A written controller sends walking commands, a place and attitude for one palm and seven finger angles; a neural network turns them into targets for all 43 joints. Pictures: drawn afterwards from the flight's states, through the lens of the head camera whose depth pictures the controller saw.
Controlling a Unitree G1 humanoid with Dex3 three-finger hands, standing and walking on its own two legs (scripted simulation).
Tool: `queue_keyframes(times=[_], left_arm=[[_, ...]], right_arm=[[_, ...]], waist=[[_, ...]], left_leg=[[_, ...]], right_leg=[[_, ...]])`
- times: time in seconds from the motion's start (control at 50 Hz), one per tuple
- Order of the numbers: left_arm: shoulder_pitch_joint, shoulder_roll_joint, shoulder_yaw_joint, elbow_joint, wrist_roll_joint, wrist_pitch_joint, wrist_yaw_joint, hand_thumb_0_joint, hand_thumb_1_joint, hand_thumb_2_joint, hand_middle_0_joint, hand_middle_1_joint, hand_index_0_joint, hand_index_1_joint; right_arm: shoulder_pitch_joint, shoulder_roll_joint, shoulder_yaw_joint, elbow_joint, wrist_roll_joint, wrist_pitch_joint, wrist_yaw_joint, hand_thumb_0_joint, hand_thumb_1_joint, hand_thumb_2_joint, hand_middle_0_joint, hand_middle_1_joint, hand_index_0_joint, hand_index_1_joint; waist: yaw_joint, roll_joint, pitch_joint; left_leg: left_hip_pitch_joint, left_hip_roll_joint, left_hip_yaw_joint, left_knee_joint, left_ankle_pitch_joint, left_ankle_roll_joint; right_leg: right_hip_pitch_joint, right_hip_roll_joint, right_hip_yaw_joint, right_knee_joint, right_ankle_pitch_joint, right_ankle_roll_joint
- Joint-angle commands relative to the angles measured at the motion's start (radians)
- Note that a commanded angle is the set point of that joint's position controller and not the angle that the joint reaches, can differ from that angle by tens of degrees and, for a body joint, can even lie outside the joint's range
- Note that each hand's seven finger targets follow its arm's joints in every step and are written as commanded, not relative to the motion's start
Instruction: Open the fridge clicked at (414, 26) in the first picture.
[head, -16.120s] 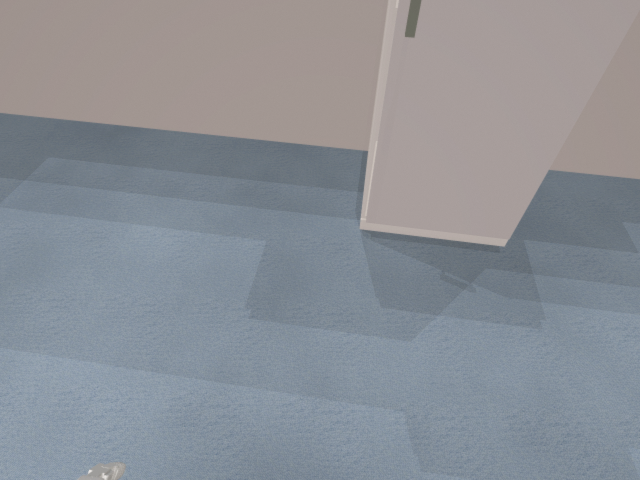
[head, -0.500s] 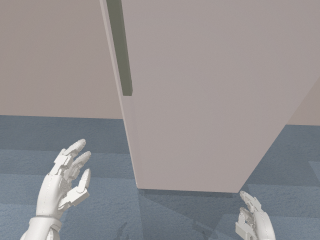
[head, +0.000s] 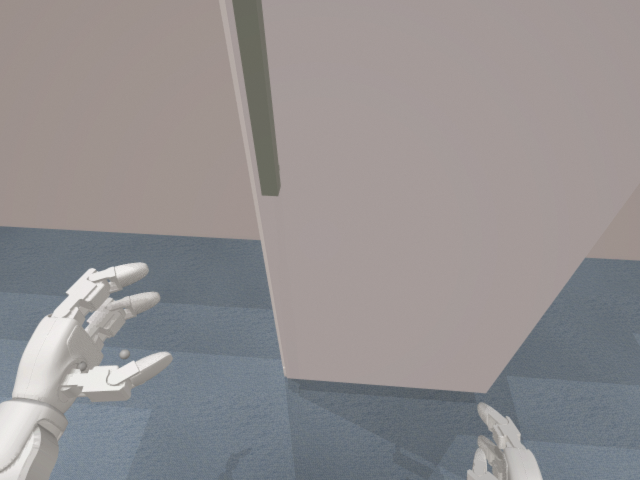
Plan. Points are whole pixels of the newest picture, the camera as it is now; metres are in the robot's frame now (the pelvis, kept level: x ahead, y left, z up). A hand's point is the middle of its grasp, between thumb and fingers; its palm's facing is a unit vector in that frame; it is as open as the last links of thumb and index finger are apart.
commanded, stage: raise the hand to about handle height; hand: left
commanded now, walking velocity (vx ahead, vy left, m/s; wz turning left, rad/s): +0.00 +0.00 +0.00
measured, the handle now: (261, 77) +0.51 +0.11 +0.27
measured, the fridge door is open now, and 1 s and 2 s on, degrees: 0 0 0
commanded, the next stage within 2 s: move the hooked fingers beside the handle in 1.30 s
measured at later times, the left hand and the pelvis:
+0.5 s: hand (39, 276) +0.25 +0.28 +0.20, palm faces +0.04 -0.99 -0.12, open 13.6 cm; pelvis +0.00 +0.01 +0.02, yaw +2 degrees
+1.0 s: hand (10, 202) +0.28 +0.29 +0.26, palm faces +0.01 -0.99 -0.13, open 14.0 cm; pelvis +0.01 +0.00 +0.02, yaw +2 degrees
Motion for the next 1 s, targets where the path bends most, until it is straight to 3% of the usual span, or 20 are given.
queue_keyframes(times=[0.0,0.04,0.06,0.1,0.16,0.2,0.24,0.38,0.62,0.66,0.74,0.78,0.86,0.9,0.96,0.98], left_arm=[[-0.104,0.162,0.124,-0.221,-0.032,-0.025,0.014,0.000,-0.057,0.490,-0.268,-0.915,-0.268,-0.915],[-0.156,0.170,0.114,-0.243,-0.025,-0.015,0.011,0.000,-0.103,0.470,-0.272,-0.945,-0.272,-0.945],[-0.166,0.191,0.130,-0.244,-0.022,-0.005,0.010,0.000,-0.127,0.460,-0.273,-0.960,-0.273,-0.960],[-0.214,0.206,0.136,-0.270,-0.017,0.013,0.006,0.000,-0.173,0.440,-0.277,-0.990,-0.277,-0.990],[-0.273,0.251,0.172,-0.261,-0.018,0.048,0.001,0.000,-0.243,0.410,-0.282,-1.035,-0.282,-1.035],[-0.342,0.258,0.172,-0.258,-0.024,0.071,-0.006,0.000,-0.290,0.390,-0.285,-1.065,-0.285,-1.065],[-0.395,0.272,0.180,-0.266,-0.024,0.091,-0.011,0.000,-0.337,0.370,-0.288,-1.095,-0.288,-1.095],[-0.524,0.331,0.205,-0.198,-0.024,0.204,-0.047,0.000,-0.500,0.300,-0.300,-1.200,-0.300,-1.200],[-0.804,0.469,0.263,-0.125,-0.006,0.340,-0.096,0.000,-0.500,0.300,-0.300,-1.200,-0.300,-1.200],[-0.795,0.500,0.287,-0.065,-0.010,0.366,-0.111,0.000,-0.500,0.300,-0.300,-1.200,-0.300,-1.200],[-0.889,0.537,0.295,-0.036,-0.008,0.398,-0.140,0.000,-0.500,0.300,-0.300,-1.200,-0.300,-1.200],[-0.946,0.554,0.293,-0.054,-0.004,0.409,-0.148,0.000,-0.500,0.300,-0.300,-1.200,-0.300,-1.200],[-0.828,0.506,0.267,0.080,-0.009,0.444,-0.178,0.000,-0.500,0.300,-0.300,-1.200,-0.300,-1.200],[-0.881,0.510,0.258,0.010,-0.005,0.447,-0.178,0.000,-0.500,0.300,-0.300,-1.200,-0.300,-1.200],[-0.884,0.552,0.299,-0.058,-0.007,0.427,-0.156,0.000,-0.500,0.300,-0.300,-1.200,-0.300,-1.200],[-0.902,0.559,0.312,-0.099,-0.008,0.417,-0.148,0.000,-0.500,0.300,-0.300,-1.200,-0.300,-1.200]], right_arm=[[-0.141,-0.152,-0.055,-0.189,0.003,-0.085,-0.010,0.000,-0.900,-0.900,0.200,0.300,0.200,0.300],[-0.132,-0.160,-0.053,-0.184,0.006,-0.093,-0.012,0.000,-0.900,-0.900,0.200,0.300,0.200,0.300],[-0.132,-0.165,-0.052,-0.182,0.003,-0.096,-0.011,0.000,-0.900,-0.900,0.200,0.300,0.200,0.300],[-0.133,-0.165,-0.048,-0.178,0.006,-0.099,-0.015,0.000,-0.900,-0.900,0.200,0.300,0.200,0.300],[-0.143,-0.170,-0.043,-0.167,0.007,-0.098,-0.024,0.000,-0.900,-0.900,0.200,0.300,0.200,0.300],[-0.152,-0.167,-0.036,-0.163,0.011,-0.092,-0.030,0.000,-0.900,-0.900,0.200,0.300,0.200,0.300],[-0.159,-0.165,-0.031,-0.164,0.012,-0.090,-0.035,0.000,-0.900,-0.900,0.200,0.300,0.200,0.300],[-0.185,-0.165,-0.011,-0.165,0.021,-0.061,-0.034,0.000,-0.900,-0.900,0.200,0.300,0.200,0.300],[-0.239,-0.162,0.015,-0.179,0.033,-0.019,-0.031,0.000,-0.900,-0.900,0.200,0.300,0.200,0.300],[-0.241,-0.165,0.017,-0.175,0.034,-0.011,-0.028,0.000,-0.900,-0.900,0.200,0.300,0.200,0.300],[-0.251,-0.172,0.016,-0.181,0.042,-0.003,-0.021,0.000,-0.900,-0.900,0.200,0.300,0.200,0.300],[-0.259,-0.172,0.017,-0.185,0.046,0.001,-0.017,0.000,-0.900,-0.900,0.200,0.300,0.200,0.300],[-0.241,-0.181,0.008,-0.191,0.051,0.016,-0.003,0.000,-0.900,-0.900,0.200,0.300,0.200,0.300],[-0.253,-0.180,0.009,-0.206,0.054,0.023,0.002,0.000,-0.900,-0.900,0.200,0.300,0.200,0.300],[-0.256,-0.179,0.006,-0.216,0.049,0.023,0.002,0.000,-0.900,-0.900,0.200,0.300,0.200,0.300],[-0.258,-0.177,0.006,-0.222,0.047,0.020,0.001,0.000,-0.900,-0.900,0.200,0.300,0.200,0.300]], waist=[[0.047,-0.027,-0.092],[0.038,-0.024,-0.095],[0.046,-0.024,-0.102],[0.045,0.015,-0.119],[0.051,-0.007,-0.094],[0.047,0.016,-0.067],[0.050,0.050,-0.083],[0.057,0.040,-0.061],[0.062,0.068,-0.107],[0.072,0.024,-0.102],[0.065,0.020,-0.126],[0.067,0.054,-0.141],[0.071,-0.054,-0.106],[0.067,0.017,-0.110],[0.075,-0.001,-0.144],[0.075,0.049,-0.166]], left_leg=[[0.227,-0.060,-0.007,-0.146,0.039,0.047],[0.258,-0.058,-0.009,-0.165,0.033,0.049],[0.264,-0.060,-0.008,-0.166,0.045,0.051],[0.298,-0.062,-0.009,-0.185,0.056,0.050],[0.315,-0.063,-0.014,-0.208,0.054,0.051],[0.329,-0.065,-0.018,-0.232,0.033,0.048],[0.363,-0.068,-0.026,-0.250,0.028,0.047],[0.392,-0.076,-0.031,-0.288,0.041,0.046],[0.458,-0.089,-0.043,-0.319,0.048,0.045],[0.444,-0.090,-0.042,-0.310,0.068,0.048],[0.459,-0.094,-0.041,-0.304,0.091,0.052],[0.469,-0.096,-0.036,-0.297,0.120,0.052],[0.436,-0.095,-0.035,-0.288,0.121,0.054],[0.449,-0.099,-0.031,-0.293,0.117,0.051],[0.469,-0.094,-0.030,-0.287,0.137,0.053],[0.481,-0.097,-0.030,-0.290,0.147,0.053]], right_leg=[[-0.096,0.026,0.005,-0.196,0.135,0.006],[-0.094,0.030,-0.006,-0.203,0.130,0.006],[-0.080,0.031,0.000,-0.211,0.146,0.006],[-0.062,0.029,-0.009,-0.216,0.162,0.002],[-0.044,0.034,-0.011,-0.244,0.163,0.000],[-0.042,0.033,-0.014,-0.261,0.141,-0.002],[-0.028,0.034,-0.016,-0.272,0.144,-0.006],[0.017,0.035,-0.012,-0.323,0.173,-0.011],[0.044,0.033,-0.007,-0.367,0.174,-0.017],[0.057,0.030,0.003,-0.380,0.189,-0.017],[0.052,0.025,0.008,-0.376,0.221,-0.013],[0.066,0.018,0.014,-0.373,0.255,-0.015],[0.050,0.017,0.022,-0.371,0.272,-0.004],[0.037,0.019,0.015,-0.363,0.263,-0.008],[0.055,0.023,0.014,-0.363,0.268,-0.011],[0.065,0.023,0.008,-0.355,0.276,-0.016]])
